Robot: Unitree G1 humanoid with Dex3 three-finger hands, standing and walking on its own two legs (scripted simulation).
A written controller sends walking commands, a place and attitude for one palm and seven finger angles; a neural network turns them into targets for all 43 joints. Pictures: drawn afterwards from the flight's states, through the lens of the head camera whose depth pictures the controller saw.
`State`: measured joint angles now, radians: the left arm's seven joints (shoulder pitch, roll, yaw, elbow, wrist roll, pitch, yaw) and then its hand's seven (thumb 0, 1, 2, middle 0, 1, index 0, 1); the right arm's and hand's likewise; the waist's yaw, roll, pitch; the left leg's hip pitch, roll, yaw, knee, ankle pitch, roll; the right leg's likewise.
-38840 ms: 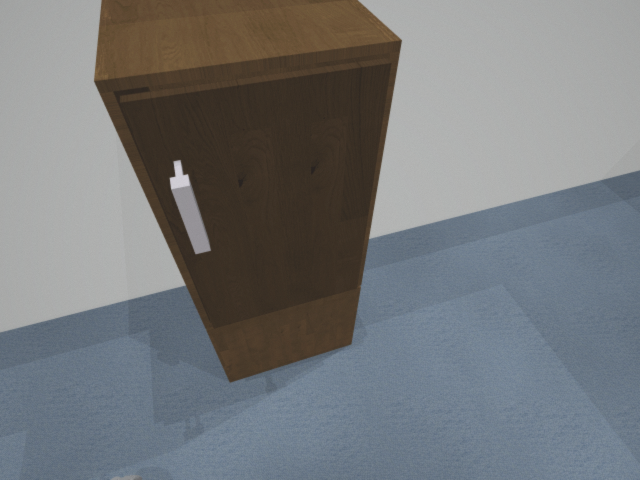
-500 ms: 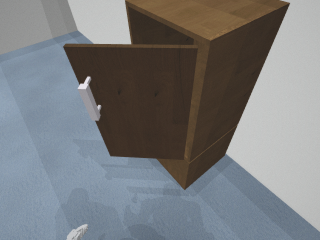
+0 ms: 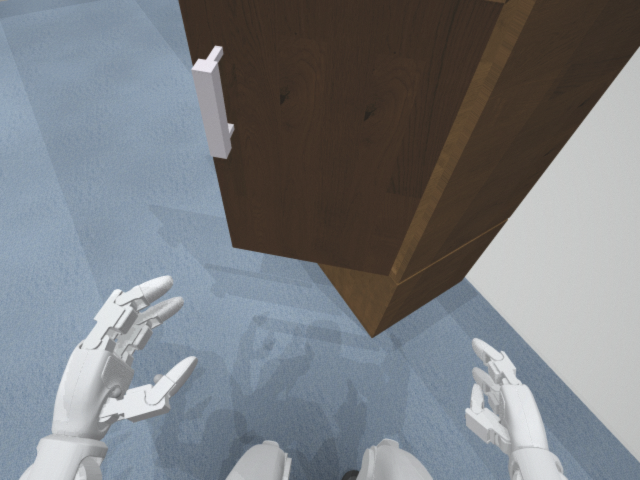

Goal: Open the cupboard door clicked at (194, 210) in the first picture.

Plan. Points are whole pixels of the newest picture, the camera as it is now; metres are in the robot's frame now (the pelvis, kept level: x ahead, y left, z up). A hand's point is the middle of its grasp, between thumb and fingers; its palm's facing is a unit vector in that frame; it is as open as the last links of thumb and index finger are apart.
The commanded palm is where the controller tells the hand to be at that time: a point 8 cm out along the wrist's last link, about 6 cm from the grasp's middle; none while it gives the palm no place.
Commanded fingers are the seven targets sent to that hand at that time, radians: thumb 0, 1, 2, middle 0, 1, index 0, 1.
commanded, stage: raise the hand with hooked fingers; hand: left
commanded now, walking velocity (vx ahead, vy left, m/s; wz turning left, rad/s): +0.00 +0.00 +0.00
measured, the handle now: (218, 104) +0.56 +0.22 +0.12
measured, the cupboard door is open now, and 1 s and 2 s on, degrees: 47 47 47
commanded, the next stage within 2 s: move the hooked fingers beside the handle in 1.50 s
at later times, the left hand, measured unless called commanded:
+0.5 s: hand (128, 302) +0.27 +0.25 +0.08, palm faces -0.06 -1.00 -0.07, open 12.6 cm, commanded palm +0.24 +0.31 +0.10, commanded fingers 0.00 -0.41 0.34 -0.29 -1.14 -0.29 -1.14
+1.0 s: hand (93, 220) +0.33 +0.28 +0.14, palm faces +0.00 -1.00 -0.06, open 13.9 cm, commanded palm +0.30 +0.33 +0.14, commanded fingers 0.00 -0.50 0.30 -0.30 -1.20 -0.30 -1.20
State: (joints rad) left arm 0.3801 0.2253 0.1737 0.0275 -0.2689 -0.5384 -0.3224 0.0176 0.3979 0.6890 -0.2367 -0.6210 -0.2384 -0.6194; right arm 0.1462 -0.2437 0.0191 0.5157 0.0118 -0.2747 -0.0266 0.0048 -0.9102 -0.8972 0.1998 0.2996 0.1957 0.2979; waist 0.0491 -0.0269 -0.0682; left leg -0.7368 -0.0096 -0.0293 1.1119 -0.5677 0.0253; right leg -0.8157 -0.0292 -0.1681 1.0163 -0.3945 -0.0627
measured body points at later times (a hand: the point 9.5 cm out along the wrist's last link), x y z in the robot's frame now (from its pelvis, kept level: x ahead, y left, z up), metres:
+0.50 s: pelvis +0.02 +0.03 +0.02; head +0.07 +0.05 +0.47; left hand +0.27 +0.30 +0.08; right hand +0.18 -0.23 -0.04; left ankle -0.01 +0.10 -0.66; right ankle +0.07 -0.09 -0.66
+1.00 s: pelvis +0.03 +0.02 +0.05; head +0.07 +0.02 +0.49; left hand +0.32 +0.34 +0.14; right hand +0.18 -0.23 -0.03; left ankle -0.01 +0.10 -0.66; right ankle +0.07 -0.09 -0.66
